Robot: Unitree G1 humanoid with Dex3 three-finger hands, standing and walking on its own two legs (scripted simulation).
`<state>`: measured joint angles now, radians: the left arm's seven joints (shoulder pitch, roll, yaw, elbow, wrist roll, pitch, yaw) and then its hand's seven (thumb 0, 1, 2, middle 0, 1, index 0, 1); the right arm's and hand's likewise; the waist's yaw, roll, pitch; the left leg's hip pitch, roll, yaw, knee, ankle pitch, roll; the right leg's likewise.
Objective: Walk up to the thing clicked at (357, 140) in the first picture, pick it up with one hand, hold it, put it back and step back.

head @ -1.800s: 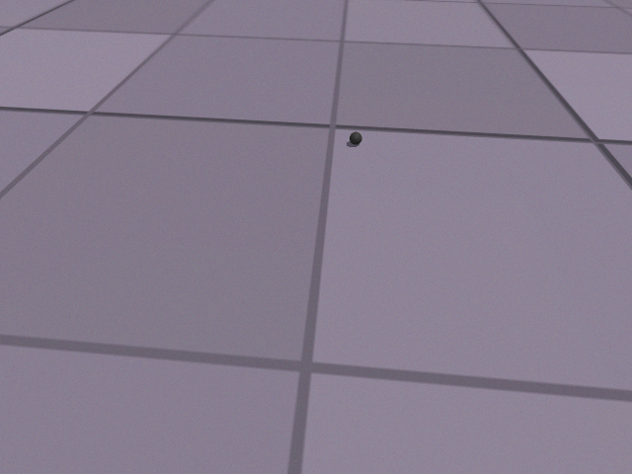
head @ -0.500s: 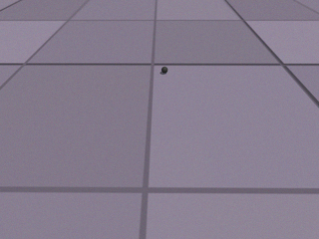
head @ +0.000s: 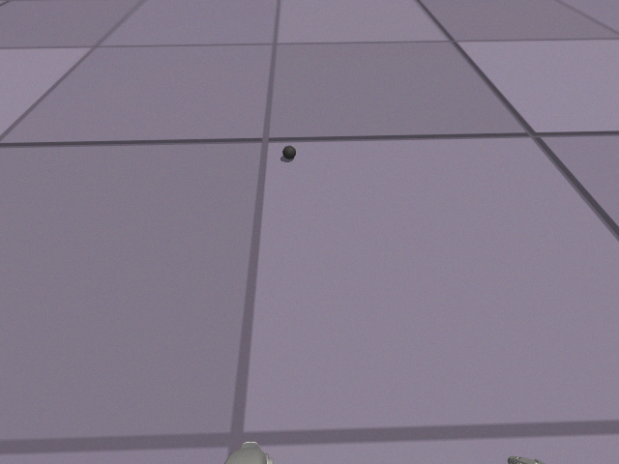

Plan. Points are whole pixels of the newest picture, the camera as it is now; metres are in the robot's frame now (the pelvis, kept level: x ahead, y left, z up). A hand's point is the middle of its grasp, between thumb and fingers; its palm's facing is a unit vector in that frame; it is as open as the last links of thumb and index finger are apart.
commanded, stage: walk up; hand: left
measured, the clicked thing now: (289, 152) +1.88 +0.25 -0.73
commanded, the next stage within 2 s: none
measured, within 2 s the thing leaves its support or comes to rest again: neither
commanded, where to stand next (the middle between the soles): +1.48 +0.02 m, yaw -3 degrees
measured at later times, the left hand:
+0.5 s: hand (195, 282) +0.48 +0.27 -0.12, palm faces -0.13 -0.90 -0.42, open 7.3 cm
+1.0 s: hand (219, 246) +0.61 +0.26 -0.16, palm faces -0.01 -0.93 -0.36, open 7.3 cm
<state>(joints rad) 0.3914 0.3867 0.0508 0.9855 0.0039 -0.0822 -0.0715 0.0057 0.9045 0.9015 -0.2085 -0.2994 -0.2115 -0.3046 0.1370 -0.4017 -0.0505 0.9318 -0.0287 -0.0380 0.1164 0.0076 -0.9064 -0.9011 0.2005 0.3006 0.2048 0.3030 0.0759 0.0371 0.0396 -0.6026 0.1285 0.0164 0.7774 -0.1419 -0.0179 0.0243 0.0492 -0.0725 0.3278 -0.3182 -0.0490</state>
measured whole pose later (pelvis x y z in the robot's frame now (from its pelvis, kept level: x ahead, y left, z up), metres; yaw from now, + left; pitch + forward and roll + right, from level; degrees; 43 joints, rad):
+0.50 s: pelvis +0.33 -0.01 -0.01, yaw -4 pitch -3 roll +3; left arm 0.20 0.47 0.06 0.87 0.00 -0.08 -0.09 0.00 0.91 0.90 -0.20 -0.30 -0.21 -0.30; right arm 0.32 -0.44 -0.06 0.90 -0.01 -0.08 0.07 0.01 -0.90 -0.90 0.20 0.30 0.21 0.30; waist -0.04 -0.01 0.05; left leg -0.03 0.06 0.15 0.48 -0.39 -0.03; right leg -0.52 -0.11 -0.01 0.66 -0.13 -0.01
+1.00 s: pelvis +0.61 -0.02 -0.01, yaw -1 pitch -1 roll -3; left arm 0.37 0.44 0.05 0.92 0.01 -0.09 -0.05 0.01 0.90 0.90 -0.21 -0.30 -0.21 -0.30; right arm 0.19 -0.44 -0.07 0.91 -0.02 -0.04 0.11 0.01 -0.91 -0.90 0.20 0.30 0.20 0.30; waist 0.06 0.03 0.05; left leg -0.47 0.10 0.03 0.57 -0.12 0.02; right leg -0.02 -0.02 -0.13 0.45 -0.41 0.02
